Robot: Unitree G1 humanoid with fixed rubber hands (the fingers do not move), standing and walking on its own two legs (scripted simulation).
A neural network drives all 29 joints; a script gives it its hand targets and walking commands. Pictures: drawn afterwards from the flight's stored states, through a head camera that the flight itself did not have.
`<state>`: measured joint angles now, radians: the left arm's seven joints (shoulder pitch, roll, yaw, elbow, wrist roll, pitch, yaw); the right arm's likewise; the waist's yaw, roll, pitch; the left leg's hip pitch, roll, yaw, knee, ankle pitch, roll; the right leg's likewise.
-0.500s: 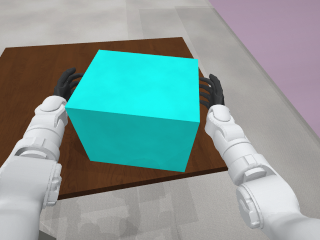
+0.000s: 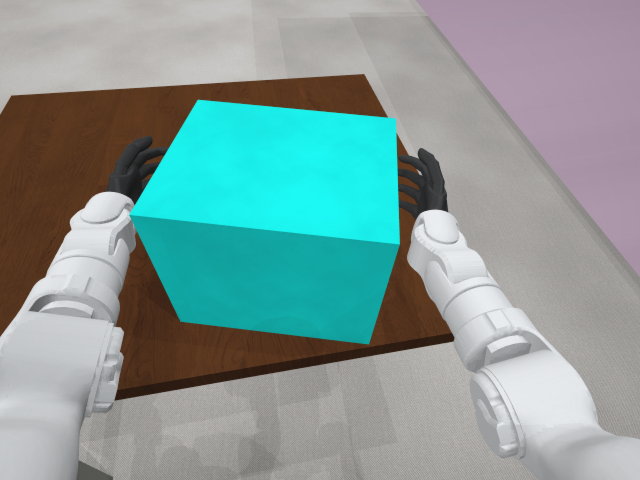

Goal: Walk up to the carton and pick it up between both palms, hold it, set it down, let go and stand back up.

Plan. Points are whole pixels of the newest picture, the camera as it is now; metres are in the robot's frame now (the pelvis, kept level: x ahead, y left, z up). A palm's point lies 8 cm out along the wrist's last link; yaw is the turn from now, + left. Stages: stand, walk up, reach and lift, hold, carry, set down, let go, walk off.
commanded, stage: reach and lift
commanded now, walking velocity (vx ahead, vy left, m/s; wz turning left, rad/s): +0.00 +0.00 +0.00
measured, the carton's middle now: (284, 223) +0.45 +0.02 +0.07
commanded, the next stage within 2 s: none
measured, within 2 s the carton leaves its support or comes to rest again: leaves its support in 0.64 s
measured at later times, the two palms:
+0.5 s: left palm (139, 196) +0.45 +0.19 +0.14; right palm (437, 215) +0.39 -0.18 +0.12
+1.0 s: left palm (143, 185) +0.42 +0.17 +0.18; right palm (469, 201) +0.37 -0.19 +0.17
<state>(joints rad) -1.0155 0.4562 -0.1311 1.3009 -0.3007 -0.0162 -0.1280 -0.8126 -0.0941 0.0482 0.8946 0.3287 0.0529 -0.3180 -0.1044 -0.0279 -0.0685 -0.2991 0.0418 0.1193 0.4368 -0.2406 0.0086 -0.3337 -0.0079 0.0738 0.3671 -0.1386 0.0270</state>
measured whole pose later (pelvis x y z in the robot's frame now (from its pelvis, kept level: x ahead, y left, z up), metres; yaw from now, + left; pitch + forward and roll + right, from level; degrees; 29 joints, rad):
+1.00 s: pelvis -0.02 +0.00 +0.00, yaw +1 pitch +2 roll -1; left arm -0.99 0.34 0.06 1.16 -0.06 0.09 -0.12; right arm -0.83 -0.09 -0.14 0.89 0.25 0.10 -0.28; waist -0.10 -0.03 -0.10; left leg -0.24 0.04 0.11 0.43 -0.22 0.01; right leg -0.27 -0.01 0.07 0.36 -0.12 0.03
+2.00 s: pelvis -0.04 -0.02 +0.00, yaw +2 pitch -1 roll +0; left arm -0.91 0.19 0.23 0.67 0.11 0.56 -0.06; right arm -0.95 -0.22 -0.13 0.89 0.24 0.30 -0.15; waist -0.04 -0.02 -0.13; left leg -0.19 0.04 0.09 0.38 -0.17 0.01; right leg -0.24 -0.01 0.04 0.36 -0.11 0.02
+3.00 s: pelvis -0.02 -0.02 +0.00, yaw +2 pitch +0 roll +0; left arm -0.97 0.18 0.29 0.51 0.17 0.80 -0.07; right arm -1.11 -0.29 -0.02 0.95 0.29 0.50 -0.14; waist -0.04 -0.01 -0.19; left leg -0.19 0.04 0.08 0.36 -0.18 -0.01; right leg -0.23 -0.01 0.04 0.35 -0.12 0.02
